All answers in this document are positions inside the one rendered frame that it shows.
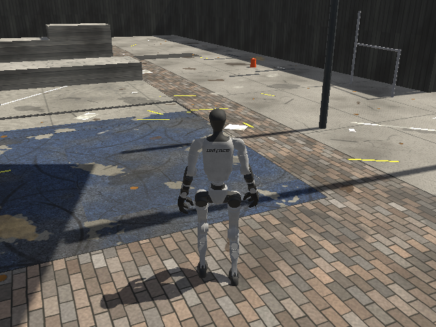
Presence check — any robot torso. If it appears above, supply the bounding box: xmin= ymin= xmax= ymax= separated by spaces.
xmin=202 ymin=135 xmax=234 ymax=204

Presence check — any robot left upper arm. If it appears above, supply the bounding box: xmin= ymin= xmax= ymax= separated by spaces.
xmin=186 ymin=138 xmax=204 ymax=176

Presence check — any right robot forearm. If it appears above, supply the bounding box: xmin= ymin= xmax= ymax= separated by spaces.
xmin=244 ymin=165 xmax=258 ymax=193

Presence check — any robot left hand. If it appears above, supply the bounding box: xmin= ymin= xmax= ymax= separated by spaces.
xmin=178 ymin=196 xmax=193 ymax=214

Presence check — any robot right upper arm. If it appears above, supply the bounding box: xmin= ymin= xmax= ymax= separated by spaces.
xmin=232 ymin=138 xmax=251 ymax=175

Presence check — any right robot shin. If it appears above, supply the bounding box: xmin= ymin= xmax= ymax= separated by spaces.
xmin=230 ymin=229 xmax=239 ymax=277

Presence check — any left robot forearm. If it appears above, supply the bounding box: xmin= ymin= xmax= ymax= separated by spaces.
xmin=179 ymin=166 xmax=193 ymax=198

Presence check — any robot right hand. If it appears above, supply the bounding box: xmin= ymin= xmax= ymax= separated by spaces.
xmin=243 ymin=191 xmax=259 ymax=208

